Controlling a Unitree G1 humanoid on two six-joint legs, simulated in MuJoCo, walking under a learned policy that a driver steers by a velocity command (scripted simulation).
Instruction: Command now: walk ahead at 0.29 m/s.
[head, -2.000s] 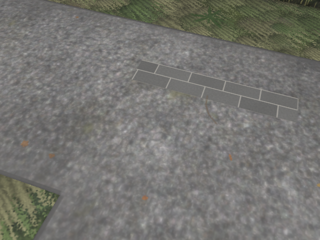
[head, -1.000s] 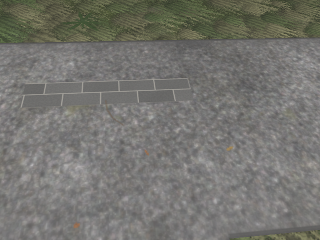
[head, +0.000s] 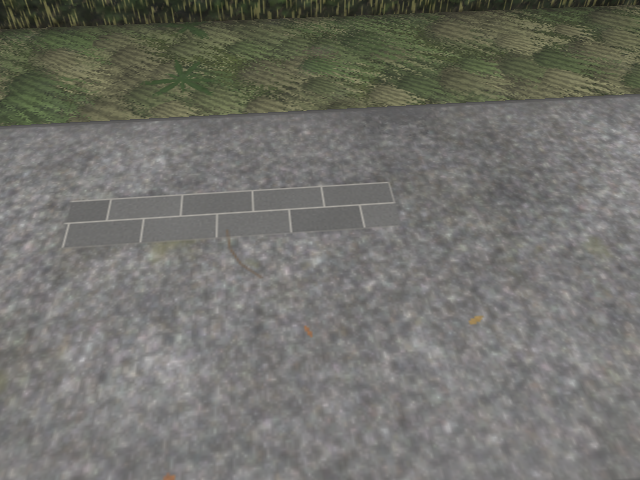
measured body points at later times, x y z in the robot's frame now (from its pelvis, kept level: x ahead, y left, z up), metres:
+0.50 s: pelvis +0.22 +0.01 -0.02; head +0.26 +0.02 +0.43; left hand +0.42 +0.23 -0.13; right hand +0.09 -0.21 -0.15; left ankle +0.01 +0.09 -0.74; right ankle +0.35 -0.05 -0.73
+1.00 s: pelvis +0.40 +0.02 -0.01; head +0.41 +0.03 +0.44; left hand +0.36 +0.23 -0.17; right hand +0.47 -0.20 -0.16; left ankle +0.45 +0.12 -0.74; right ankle +0.35 -0.05 -0.74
